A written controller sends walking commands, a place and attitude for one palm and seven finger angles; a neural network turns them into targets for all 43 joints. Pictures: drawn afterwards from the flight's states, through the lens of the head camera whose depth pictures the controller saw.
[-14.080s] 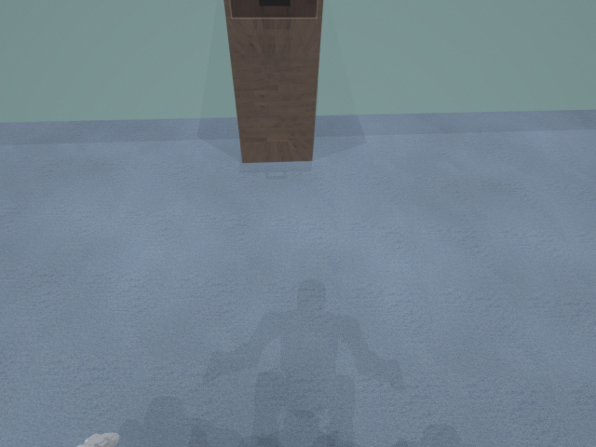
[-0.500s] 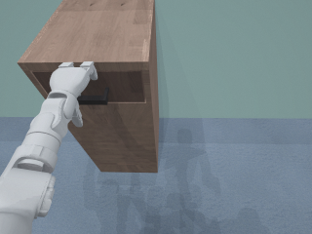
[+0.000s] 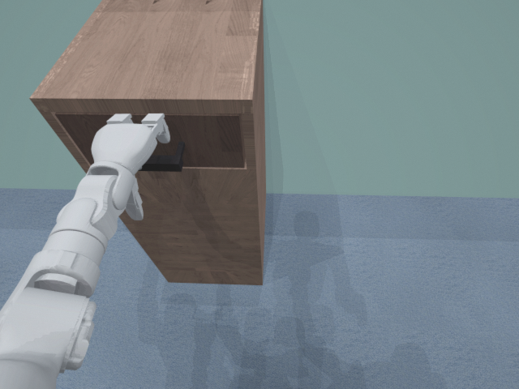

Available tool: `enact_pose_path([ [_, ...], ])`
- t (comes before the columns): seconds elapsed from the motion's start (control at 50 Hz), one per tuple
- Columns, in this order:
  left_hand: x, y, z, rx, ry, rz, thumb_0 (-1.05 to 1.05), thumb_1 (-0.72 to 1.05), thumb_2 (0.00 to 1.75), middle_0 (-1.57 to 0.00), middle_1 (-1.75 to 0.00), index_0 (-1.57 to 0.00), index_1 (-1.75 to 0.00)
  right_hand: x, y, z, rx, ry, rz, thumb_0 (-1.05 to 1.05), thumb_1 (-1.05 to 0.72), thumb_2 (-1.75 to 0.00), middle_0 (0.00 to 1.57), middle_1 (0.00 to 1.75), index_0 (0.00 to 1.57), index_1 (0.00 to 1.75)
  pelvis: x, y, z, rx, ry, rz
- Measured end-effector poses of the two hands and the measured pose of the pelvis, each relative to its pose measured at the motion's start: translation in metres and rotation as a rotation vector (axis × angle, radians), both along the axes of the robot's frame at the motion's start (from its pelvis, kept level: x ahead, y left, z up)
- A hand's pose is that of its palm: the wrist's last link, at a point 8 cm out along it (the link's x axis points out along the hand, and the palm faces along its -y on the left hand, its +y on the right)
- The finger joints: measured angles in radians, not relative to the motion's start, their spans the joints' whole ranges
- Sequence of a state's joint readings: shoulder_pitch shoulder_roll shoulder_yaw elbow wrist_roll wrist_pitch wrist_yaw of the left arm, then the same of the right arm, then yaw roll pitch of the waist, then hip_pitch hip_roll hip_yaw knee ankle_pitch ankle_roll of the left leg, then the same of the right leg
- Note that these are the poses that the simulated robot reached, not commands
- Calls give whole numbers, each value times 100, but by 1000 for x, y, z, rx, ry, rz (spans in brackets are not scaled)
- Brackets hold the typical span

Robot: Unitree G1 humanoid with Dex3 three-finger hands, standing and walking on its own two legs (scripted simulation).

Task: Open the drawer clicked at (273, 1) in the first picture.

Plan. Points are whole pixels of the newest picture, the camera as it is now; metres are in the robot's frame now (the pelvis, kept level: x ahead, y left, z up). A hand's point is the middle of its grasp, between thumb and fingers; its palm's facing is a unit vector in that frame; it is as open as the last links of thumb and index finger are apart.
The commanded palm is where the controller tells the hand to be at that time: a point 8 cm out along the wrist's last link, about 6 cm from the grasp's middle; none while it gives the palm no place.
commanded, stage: lower the fingers behind the handle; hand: left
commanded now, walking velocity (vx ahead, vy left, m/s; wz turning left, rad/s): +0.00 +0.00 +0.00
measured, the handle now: (153, 154) +0.51 +0.22 +0.03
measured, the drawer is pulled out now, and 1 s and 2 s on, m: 0.00 0.00 0.00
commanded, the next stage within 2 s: lift the fingers back up to retry in 1.26 s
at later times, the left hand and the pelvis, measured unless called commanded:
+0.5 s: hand (139, 176) +0.45 +0.22 +0.04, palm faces -0.02 -0.02 -1.00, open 13.8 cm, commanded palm +0.43 +0.23 +0.09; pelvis +0.00 +0.00 -0.01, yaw +0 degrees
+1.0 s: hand (141, 175) +0.46 +0.22 +0.04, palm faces -0.02 +0.02 -1.00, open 13.9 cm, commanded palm +0.44 +0.23 +0.07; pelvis -0.03 +0.00 -0.02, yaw +0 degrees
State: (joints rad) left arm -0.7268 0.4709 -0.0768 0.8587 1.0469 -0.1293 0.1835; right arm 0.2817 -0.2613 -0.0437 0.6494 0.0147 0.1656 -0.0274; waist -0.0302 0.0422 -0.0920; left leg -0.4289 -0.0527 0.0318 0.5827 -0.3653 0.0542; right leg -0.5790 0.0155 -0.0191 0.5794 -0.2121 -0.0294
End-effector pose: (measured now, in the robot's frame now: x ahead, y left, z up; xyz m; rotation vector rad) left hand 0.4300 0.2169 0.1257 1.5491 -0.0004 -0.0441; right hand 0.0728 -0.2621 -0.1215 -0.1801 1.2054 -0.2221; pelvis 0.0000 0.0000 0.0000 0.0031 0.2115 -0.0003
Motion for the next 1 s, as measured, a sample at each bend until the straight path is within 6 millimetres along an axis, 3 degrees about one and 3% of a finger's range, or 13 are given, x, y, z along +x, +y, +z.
enact_pose_path([
  [0.36,3,8,-25,6,24,39,0,-49,30,-32,-120,-32,-120,-21,-7,-5,-16,51,-31,1,-90,-90,21,30,21,30,-1,-3,-4,-2,35,-5],
  [0.74,9,4,-29,20,-12,62,0,-49,30,-33,-130,-32,-120,-32,-8,-8,-33,48,-29,1,-90,-90,21,30,21,30,-12,-2,-12,-2,63,-6],
  [1.0,7,4,-32,45,-8,44,0,-49,30,-28,-133,-32,-120,-61,-10,-14,-49,77,-44,1,-90,-90,21,30,21,30,-26,-2,-21,1,86,-7],
])
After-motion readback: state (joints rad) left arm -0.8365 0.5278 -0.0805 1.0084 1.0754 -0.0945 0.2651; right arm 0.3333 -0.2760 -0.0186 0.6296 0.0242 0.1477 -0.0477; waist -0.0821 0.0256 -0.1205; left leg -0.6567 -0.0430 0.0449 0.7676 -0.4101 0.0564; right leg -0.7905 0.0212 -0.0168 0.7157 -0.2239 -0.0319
